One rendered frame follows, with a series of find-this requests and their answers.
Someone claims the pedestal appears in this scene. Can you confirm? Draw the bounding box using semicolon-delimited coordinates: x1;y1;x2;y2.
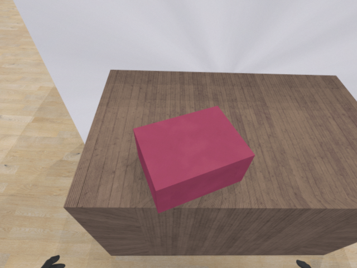
64;70;357;256

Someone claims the robot left hand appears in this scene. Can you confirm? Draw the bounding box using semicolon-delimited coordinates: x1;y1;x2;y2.
41;255;65;268

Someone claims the carton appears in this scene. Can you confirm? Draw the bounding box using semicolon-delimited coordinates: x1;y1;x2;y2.
133;106;255;213

